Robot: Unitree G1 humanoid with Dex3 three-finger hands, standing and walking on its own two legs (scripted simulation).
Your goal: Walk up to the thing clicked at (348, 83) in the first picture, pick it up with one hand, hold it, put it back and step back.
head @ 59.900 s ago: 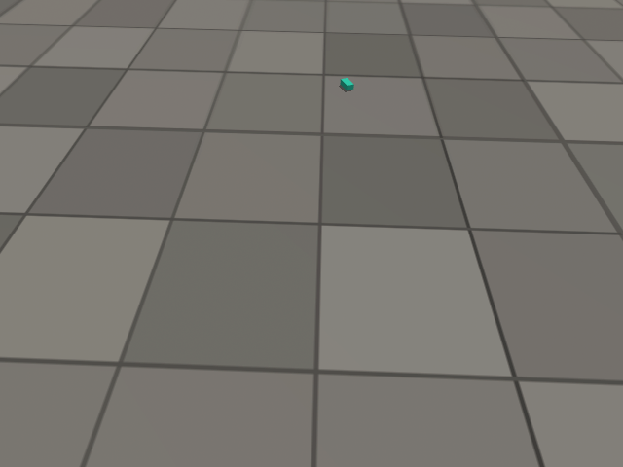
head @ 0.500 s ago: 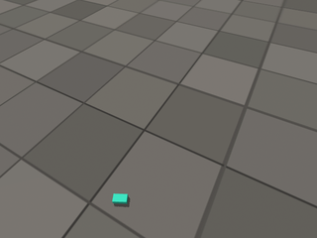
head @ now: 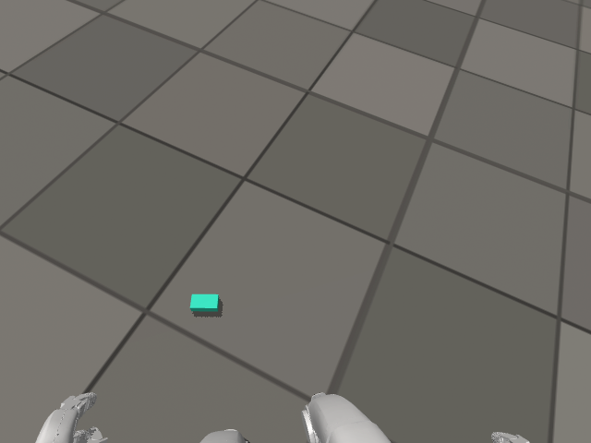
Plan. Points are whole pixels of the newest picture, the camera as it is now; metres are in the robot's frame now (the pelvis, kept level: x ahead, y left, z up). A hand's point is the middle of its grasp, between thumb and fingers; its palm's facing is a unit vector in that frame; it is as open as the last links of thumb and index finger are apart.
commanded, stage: step back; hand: left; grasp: from above
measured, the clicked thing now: (204, 302) +0.56 +0.23 -0.75
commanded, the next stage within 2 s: none
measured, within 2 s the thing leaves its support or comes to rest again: neither
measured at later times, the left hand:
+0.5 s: hand out of the picture -0.01 +0.22 -0.13, palm faces -0.05 -0.91 -0.42, open 7.4 cm
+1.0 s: hand out of the picture -0.22 +0.22 -0.16, palm faces -0.04 -0.92 -0.40, open 7.4 cm
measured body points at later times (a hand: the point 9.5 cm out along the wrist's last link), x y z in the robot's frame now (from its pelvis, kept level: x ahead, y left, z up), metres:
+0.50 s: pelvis -0.13 -0.04 +0.00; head -0.08 -0.06 +0.44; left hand -0.01 +0.27 -0.10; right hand -0.07 -0.36 -0.13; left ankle -0.17 +0.10 -0.66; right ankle -0.09 -0.15 -0.73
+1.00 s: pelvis -0.30 -0.06 -0.01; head -0.23 -0.05 +0.43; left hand -0.21 +0.26 -0.14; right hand -0.16 -0.37 -0.11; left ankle -0.22 +0.08 -0.73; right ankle -0.33 -0.19 -0.73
